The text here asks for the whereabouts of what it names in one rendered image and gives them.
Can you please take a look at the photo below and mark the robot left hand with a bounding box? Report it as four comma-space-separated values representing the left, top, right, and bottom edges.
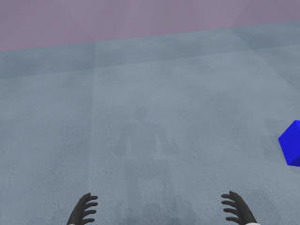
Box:
67, 192, 98, 225

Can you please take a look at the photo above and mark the carton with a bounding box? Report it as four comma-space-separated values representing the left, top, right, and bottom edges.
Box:
278, 120, 300, 167

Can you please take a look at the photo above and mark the robot right hand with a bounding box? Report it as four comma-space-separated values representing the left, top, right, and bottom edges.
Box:
221, 191, 258, 225

